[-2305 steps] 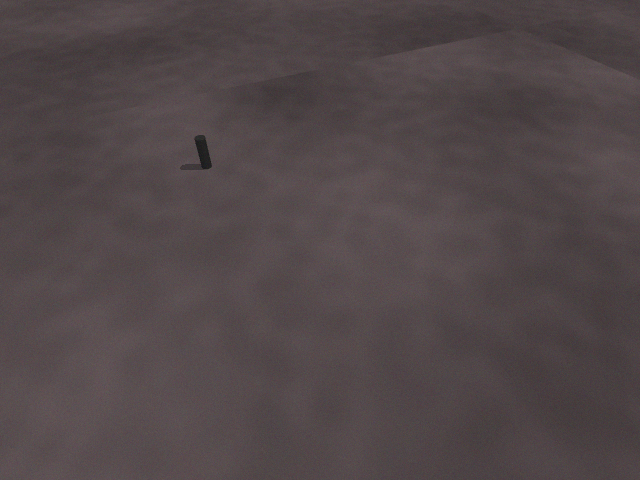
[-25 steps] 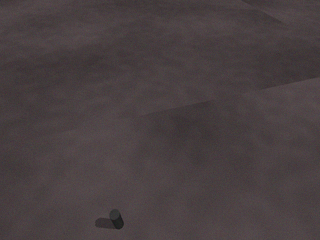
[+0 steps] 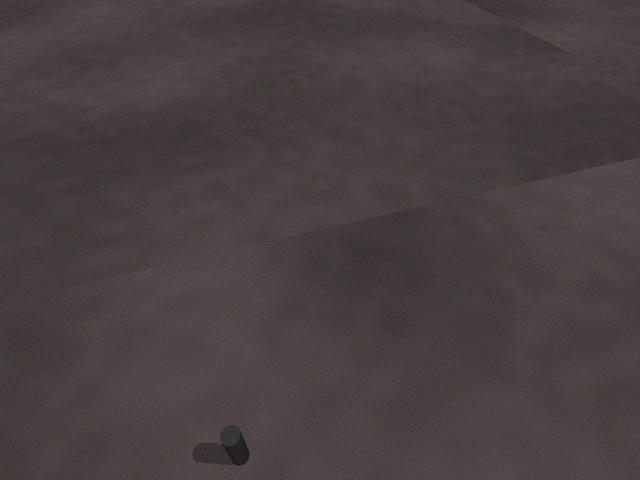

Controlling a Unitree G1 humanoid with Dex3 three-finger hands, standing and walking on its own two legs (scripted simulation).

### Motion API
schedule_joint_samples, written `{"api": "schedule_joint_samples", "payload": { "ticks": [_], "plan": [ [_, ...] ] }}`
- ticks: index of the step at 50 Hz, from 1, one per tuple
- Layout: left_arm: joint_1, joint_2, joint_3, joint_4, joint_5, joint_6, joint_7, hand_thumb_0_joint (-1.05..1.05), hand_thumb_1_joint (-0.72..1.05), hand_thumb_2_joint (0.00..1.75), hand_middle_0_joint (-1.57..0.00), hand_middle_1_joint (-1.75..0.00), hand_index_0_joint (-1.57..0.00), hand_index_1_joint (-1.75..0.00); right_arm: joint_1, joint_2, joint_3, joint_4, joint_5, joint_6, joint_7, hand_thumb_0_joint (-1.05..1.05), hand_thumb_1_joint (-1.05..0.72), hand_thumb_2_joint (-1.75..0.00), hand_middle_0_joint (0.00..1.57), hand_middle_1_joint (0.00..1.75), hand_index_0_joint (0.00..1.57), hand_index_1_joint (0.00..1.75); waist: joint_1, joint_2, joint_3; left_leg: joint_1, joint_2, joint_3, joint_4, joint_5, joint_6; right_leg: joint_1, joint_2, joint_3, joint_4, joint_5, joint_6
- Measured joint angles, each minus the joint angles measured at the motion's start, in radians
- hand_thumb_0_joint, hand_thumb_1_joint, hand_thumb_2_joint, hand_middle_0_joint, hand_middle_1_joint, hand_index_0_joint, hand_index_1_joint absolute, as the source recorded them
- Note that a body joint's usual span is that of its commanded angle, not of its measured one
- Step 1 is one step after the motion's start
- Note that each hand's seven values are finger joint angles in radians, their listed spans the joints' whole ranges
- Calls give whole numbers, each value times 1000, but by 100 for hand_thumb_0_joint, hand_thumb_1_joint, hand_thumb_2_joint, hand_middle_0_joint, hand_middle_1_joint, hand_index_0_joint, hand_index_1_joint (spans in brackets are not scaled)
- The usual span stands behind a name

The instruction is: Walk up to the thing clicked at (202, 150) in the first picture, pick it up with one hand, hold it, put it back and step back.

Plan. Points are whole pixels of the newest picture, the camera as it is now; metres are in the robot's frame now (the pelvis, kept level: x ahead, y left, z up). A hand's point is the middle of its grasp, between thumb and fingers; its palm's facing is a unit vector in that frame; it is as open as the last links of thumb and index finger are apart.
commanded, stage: stand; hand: left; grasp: from the side
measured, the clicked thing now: (235, 446) +0.40 +0.24 -0.69
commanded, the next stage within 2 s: step back in 1.18 s
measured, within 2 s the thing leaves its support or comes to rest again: neither
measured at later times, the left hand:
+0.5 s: hand out of the picture +0.07 +0.25 -0.16, palm faces -0.02 -0.94 -0.34, open 7.3 cm
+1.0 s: hand out of the picture +0.09 +0.25 -0.16, palm faces -0.01 -0.94 -0.34, open 7.3 cm
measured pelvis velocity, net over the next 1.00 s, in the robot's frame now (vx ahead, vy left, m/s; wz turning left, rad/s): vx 0.02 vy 0.00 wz -0.01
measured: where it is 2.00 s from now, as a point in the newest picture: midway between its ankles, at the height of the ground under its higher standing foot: outside the picture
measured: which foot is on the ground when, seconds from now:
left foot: down 0.00-1.00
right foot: down 0.00-1.00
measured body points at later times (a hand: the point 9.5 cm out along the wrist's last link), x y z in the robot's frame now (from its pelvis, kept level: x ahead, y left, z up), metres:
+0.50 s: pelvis +0.01 +0.00 +0.00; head +0.02 +0.00 +0.45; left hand +0.07 +0.30 -0.13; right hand +0.07 -0.29 -0.14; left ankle +0.03 +0.13 -0.74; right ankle +0.00 -0.14 -0.74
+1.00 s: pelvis +0.02 +0.00 +0.00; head +0.02 +0.00 +0.45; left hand +0.09 +0.30 -0.13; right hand +0.10 -0.30 -0.13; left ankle +0.03 +0.13 -0.74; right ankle +0.00 -0.14 -0.74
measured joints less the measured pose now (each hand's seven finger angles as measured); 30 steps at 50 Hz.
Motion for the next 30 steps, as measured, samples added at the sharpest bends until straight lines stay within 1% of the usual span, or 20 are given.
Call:
{"api": "schedule_joint_samples", "payload": {
  "ticks": [30],
  "plan": [
    [-19, 2, 7, 22, -7, 2, -9, 1, 91, 90, -21, -30, -21, -30, -12, -4, 12, 16, 3, -7, 2, 1, -91, -90, 21, 30, 20, 30, -2, -2, 3, 19, 2, 8, -36, -2, -1, 18, 3, 5, -39, 3, 1]
  ]
}}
